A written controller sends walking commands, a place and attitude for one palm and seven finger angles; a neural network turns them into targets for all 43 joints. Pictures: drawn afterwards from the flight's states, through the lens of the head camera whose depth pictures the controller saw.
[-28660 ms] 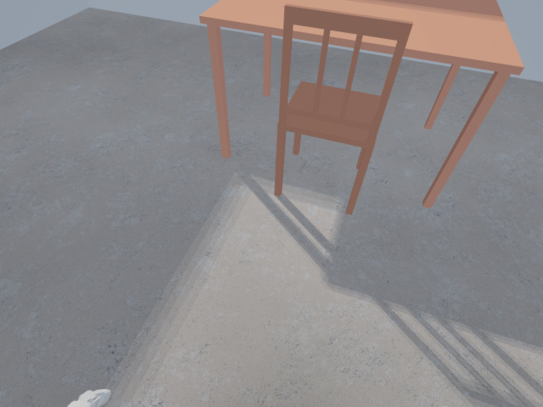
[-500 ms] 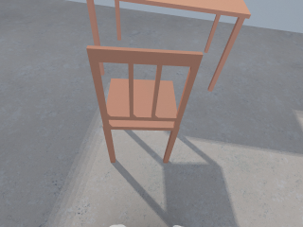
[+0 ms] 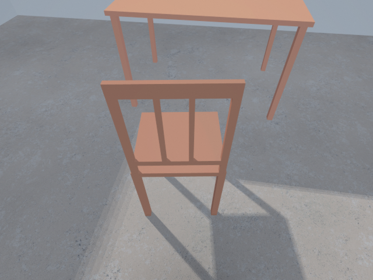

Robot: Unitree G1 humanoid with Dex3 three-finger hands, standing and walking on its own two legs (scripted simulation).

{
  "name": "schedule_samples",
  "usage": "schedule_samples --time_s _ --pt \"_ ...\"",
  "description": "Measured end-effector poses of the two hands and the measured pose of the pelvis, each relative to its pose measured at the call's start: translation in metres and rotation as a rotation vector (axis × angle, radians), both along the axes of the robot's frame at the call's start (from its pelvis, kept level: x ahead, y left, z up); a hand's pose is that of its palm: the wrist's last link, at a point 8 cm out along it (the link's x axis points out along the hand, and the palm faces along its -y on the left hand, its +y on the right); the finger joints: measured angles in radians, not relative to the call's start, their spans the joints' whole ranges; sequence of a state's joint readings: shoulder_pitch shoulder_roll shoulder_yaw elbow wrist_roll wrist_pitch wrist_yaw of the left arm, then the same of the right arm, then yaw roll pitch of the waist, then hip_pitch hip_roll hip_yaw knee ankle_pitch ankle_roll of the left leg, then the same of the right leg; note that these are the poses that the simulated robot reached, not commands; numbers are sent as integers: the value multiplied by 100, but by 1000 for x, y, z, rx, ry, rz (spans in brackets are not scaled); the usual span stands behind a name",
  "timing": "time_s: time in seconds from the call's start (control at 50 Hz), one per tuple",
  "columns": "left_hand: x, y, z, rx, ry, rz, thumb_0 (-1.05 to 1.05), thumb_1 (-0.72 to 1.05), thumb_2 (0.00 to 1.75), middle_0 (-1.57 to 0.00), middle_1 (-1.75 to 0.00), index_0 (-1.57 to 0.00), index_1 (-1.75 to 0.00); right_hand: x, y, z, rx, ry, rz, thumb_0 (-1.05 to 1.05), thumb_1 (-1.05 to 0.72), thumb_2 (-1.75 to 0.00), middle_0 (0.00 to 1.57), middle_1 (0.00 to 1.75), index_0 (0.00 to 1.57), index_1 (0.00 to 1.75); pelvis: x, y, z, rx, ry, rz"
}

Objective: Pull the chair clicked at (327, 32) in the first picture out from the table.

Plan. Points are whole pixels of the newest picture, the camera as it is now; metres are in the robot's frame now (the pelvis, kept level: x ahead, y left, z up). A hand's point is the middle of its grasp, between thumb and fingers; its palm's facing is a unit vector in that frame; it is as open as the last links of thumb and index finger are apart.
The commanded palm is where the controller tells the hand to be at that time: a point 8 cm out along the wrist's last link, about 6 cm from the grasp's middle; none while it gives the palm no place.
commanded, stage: let the arm hang, fingers relaxed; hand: left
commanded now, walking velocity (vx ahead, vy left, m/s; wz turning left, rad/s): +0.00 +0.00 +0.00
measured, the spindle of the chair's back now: (160, 133) +0.58 +0.13 -0.09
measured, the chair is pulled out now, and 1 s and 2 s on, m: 0.70 0.70 0.70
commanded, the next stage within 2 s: look to check the result in 0.26 s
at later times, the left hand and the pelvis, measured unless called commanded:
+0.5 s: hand out of the picture +0.00 +0.16 -0.17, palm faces +0.04 -0.98 -0.18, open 7.3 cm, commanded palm none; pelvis +0.01 -0.01 +0.00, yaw +0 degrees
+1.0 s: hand out of the picture +0.00 +0.16 -0.17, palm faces +0.04 -0.98 -0.18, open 7.3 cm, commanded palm none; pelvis +0.01 +0.00 +0.00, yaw +0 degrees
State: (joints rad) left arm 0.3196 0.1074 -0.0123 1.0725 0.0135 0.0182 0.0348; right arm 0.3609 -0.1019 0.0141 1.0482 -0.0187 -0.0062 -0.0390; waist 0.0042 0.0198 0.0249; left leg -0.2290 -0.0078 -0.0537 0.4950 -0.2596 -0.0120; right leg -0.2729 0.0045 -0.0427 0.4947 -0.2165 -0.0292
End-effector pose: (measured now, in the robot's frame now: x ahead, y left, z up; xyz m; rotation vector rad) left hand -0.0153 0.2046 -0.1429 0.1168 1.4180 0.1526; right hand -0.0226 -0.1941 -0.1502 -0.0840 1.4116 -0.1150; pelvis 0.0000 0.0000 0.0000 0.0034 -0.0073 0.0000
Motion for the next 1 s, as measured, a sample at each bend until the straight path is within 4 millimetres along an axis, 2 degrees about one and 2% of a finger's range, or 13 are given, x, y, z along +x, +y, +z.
schedule_samples --time_s 0.12,0.24,0.7,1.0 --pt "15 6 1 15 -24 0 3 95 89 -21 -30 -20 -30 6 -7 3 -16 -2 -12 1 -92 -90 20 30 20 30 6 -4 1 0 -6 1" --pt "21 9 3 26 -34 0 2 93 89 -20 -30 -20 -30 7 -11 2 -20 6 -10 0 -91 -90 19 30 20 30 7 -5 1 1 -11 2" --pt "8 1 1 -5 19 7 1 92 89 -20 -30 -20 -30 -7 -8 6 -20 57 -19 0 -91 -90 19 30 20 30 7 -3 2 -3 -6 -4" --pt "14 6 2 7 4 4 1 92 89 -20 -30 -20 -30 4 -2 4 -10 26 -20 0 -91 -90 19 30 20 30 9 -1 2 0 -9 -8"
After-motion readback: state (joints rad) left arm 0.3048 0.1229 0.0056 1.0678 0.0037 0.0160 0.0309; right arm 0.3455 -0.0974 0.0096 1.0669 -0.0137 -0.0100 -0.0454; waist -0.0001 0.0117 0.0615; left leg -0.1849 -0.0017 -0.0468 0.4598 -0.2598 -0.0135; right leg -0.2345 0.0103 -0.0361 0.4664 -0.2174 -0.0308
